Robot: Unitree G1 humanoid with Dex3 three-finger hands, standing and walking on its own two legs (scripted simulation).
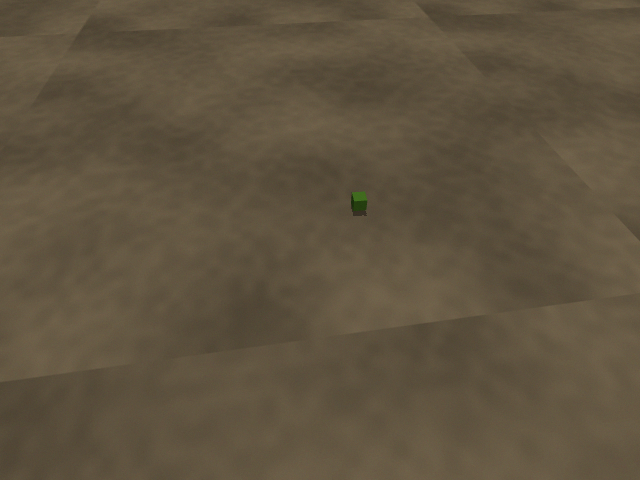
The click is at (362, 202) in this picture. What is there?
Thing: cube
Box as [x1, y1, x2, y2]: [351, 191, 367, 210]
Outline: 364,191 352,192 351,203 353,210 365,209 367,200
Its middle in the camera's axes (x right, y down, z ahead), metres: +0.17 -0.17 +1.81
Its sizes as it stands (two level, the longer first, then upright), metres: 0.061 0.061 0.061
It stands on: the floor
